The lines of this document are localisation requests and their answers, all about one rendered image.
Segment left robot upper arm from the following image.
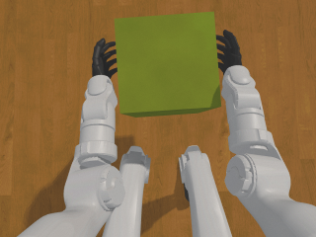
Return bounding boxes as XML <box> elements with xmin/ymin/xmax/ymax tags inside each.
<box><xmin>17</xmin><ymin>164</ymin><xmax>125</xmax><ymax>237</ymax></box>

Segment right robot hand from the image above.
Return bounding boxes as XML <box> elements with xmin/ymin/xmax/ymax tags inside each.
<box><xmin>216</xmin><ymin>30</ymin><xmax>242</xmax><ymax>75</ymax></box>

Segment left robot forearm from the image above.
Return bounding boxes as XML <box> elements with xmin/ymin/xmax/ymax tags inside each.
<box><xmin>63</xmin><ymin>75</ymin><xmax>119</xmax><ymax>198</ymax></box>

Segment carton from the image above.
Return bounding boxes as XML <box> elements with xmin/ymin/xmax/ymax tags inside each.
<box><xmin>114</xmin><ymin>11</ymin><xmax>221</xmax><ymax>118</ymax></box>

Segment left robot hand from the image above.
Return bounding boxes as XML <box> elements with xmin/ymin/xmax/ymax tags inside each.
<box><xmin>92</xmin><ymin>38</ymin><xmax>118</xmax><ymax>79</ymax></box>

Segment right robot upper arm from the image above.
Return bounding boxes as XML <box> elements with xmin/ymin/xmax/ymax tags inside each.
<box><xmin>224</xmin><ymin>153</ymin><xmax>316</xmax><ymax>237</ymax></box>

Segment right robot forearm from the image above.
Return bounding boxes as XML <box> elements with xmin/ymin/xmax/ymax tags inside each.
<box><xmin>221</xmin><ymin>65</ymin><xmax>291</xmax><ymax>185</ymax></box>

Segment robot left shin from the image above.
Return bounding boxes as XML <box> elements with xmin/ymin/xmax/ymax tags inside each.
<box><xmin>119</xmin><ymin>145</ymin><xmax>145</xmax><ymax>168</ymax></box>

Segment robot right thigh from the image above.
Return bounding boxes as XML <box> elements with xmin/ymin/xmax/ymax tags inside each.
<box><xmin>179</xmin><ymin>150</ymin><xmax>232</xmax><ymax>237</ymax></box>

